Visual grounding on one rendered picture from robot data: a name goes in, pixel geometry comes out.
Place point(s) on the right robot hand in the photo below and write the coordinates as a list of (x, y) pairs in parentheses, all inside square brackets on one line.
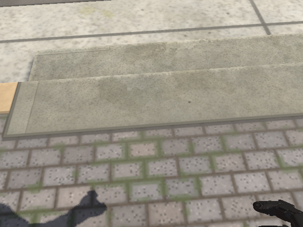
[(281, 209)]

